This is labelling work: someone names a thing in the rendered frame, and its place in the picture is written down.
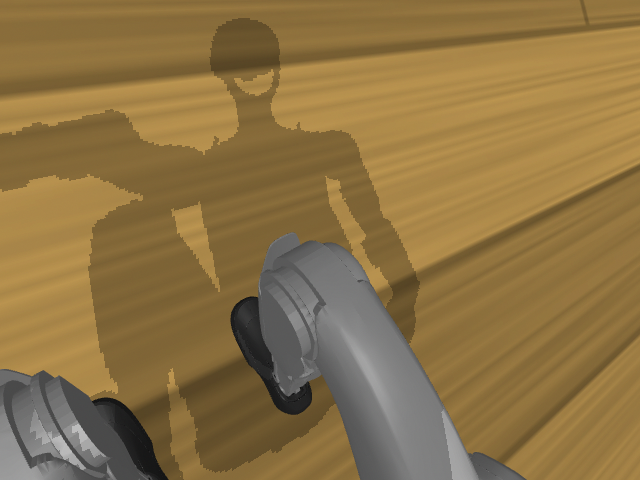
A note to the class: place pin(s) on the left robot foot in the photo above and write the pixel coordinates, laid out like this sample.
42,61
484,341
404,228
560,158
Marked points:
133,435

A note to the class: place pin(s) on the right robot hand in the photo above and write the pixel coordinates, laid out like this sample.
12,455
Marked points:
488,468

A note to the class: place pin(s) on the right robot foot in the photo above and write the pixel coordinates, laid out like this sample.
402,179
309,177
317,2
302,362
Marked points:
246,328

